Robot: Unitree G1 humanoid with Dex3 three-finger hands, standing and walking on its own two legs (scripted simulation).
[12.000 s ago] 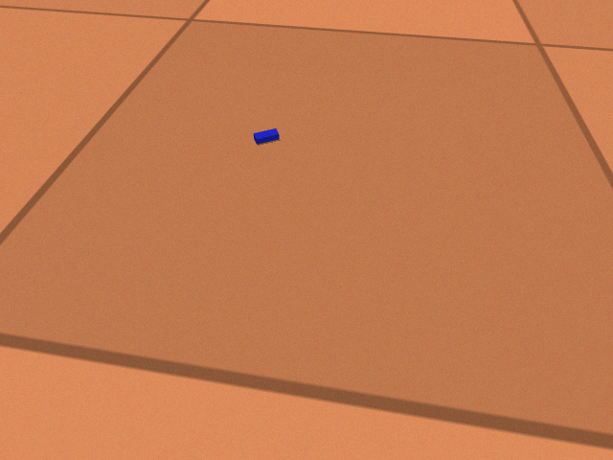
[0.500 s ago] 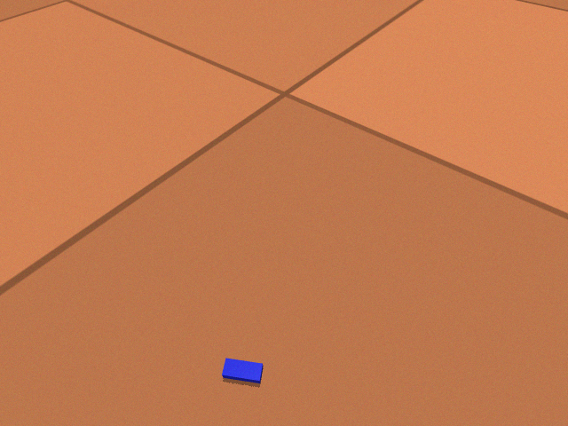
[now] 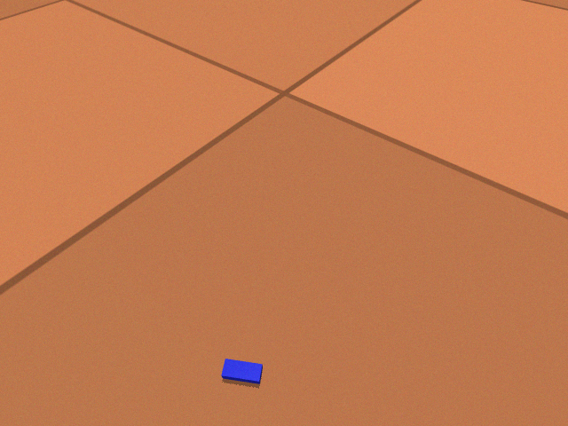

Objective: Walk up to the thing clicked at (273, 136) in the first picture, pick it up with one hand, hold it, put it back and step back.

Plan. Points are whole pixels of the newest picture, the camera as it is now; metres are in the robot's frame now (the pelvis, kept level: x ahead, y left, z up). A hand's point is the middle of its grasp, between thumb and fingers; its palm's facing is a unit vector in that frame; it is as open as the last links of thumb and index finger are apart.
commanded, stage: stand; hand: left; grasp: from above
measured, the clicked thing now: (242, 371) +0.39 +0.15 -0.77
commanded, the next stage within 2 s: rise first in 0.40 s
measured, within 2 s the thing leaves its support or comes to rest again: neither
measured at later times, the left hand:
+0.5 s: hand out of the picture +0.07 +0.25 -0.16, palm faces -0.03 -0.94 -0.35, open 7.4 cm
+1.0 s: hand out of the picture +0.14 +0.25 -0.21, palm faces -0.13 -0.91 -0.40, open 13.2 cm
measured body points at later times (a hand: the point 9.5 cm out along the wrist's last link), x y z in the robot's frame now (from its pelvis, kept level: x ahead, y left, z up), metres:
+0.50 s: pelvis +0.00 +0.00 +0.00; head +0.01 +0.00 +0.45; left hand +0.07 +0.30 -0.13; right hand +0.07 -0.30 -0.13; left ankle -0.02 +0.14 -0.75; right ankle +0.01 -0.12 -0.75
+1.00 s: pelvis -0.01 +0.01 -0.06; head +0.07 +0.02 +0.38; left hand +0.14 +0.30 -0.19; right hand +0.12 -0.25 -0.17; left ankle -0.02 +0.14 -0.75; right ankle +0.01 -0.12 -0.75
